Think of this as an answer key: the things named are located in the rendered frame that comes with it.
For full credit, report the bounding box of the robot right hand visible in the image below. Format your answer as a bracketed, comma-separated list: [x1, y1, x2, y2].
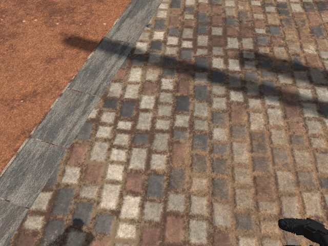
[278, 218, 328, 246]

